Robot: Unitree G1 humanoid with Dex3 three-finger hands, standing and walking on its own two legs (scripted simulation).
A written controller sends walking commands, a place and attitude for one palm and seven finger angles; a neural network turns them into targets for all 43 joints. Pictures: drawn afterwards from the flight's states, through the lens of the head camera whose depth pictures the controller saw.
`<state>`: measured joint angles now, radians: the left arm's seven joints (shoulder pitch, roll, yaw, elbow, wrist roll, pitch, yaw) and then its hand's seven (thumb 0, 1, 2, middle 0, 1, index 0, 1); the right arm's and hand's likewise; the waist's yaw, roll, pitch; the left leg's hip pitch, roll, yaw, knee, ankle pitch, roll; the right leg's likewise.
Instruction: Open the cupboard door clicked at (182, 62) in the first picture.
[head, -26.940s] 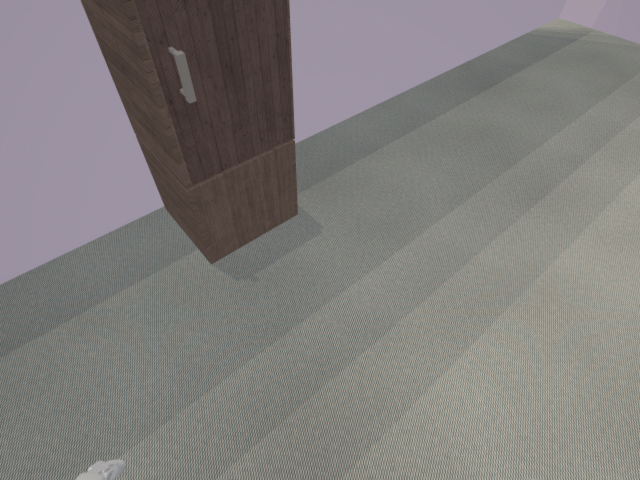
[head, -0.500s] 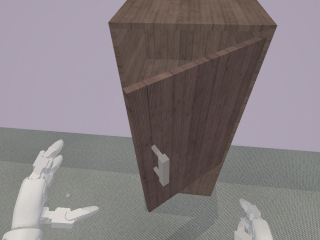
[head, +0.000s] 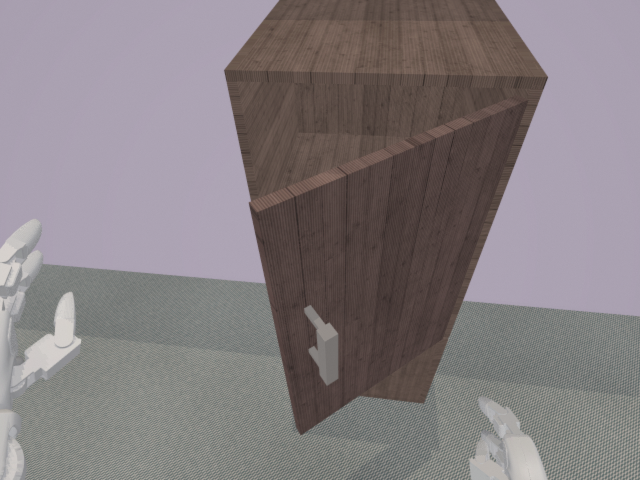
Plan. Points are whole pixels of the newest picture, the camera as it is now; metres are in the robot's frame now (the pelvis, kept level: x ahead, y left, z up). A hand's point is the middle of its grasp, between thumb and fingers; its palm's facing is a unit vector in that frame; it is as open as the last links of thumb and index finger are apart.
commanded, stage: draw the hand back to the body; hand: left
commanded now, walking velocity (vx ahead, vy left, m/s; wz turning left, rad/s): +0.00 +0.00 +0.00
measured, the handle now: (320, 345) +0.30 +0.05 +0.00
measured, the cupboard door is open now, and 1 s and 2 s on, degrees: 40 40 40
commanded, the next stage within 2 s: step back with the hand held close in 0.30 s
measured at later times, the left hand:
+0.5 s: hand (73, 341) +0.19 +0.26 +0.16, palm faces +0.46 -0.77 -0.44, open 7.5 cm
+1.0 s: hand (28, 405) +0.13 +0.27 +0.15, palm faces +0.43 -0.75 -0.50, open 7.4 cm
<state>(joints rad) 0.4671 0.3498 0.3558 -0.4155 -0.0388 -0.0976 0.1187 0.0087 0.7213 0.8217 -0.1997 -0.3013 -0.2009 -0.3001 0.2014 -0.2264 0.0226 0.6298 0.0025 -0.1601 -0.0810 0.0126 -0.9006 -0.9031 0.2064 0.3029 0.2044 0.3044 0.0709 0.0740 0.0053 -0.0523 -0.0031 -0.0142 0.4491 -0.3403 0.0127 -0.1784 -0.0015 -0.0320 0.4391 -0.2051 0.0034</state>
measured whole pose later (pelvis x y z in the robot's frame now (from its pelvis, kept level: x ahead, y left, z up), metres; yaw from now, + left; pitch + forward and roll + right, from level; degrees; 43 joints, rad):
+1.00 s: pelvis -0.08 +0.01 -0.01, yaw -1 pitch -1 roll +0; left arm 0.52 0.39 0.43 -0.47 0.01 -0.19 0.15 0.01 0.89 0.89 -0.21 -0.30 -0.21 -0.30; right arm 0.21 -0.23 0.00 0.56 0.01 -0.06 -0.08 0.01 -0.90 -0.90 0.21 0.30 0.20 0.30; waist 0.01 0.00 0.02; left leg -0.31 -0.03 0.02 0.63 -0.31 0.04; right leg -0.41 -0.02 0.00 0.53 -0.12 0.02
